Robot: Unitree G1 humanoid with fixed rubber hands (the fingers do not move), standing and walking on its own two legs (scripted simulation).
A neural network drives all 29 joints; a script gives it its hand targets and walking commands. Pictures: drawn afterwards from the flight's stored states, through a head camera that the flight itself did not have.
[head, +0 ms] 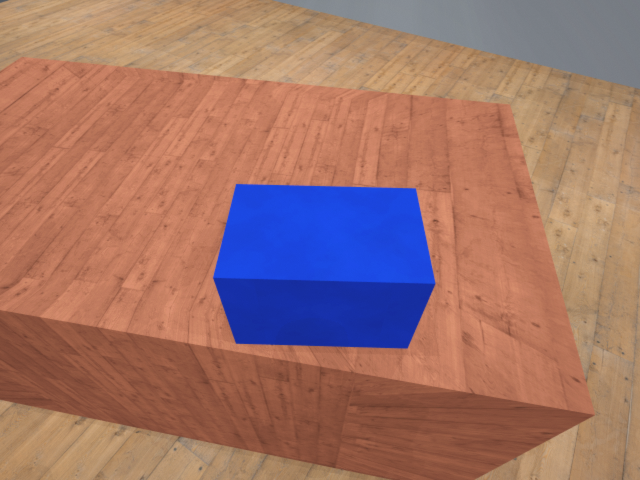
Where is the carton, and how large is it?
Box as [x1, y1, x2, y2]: [213, 184, 434, 348]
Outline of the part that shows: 236,184 213,276 236,343 407,348 434,285 434,279 415,188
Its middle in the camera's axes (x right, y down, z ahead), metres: +0.01 +0.03 +0.56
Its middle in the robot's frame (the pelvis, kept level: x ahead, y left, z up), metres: +0.41 +0.03 +0.02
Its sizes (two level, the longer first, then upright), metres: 0.256 0.163 0.171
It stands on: a pedestal, 0.69 m high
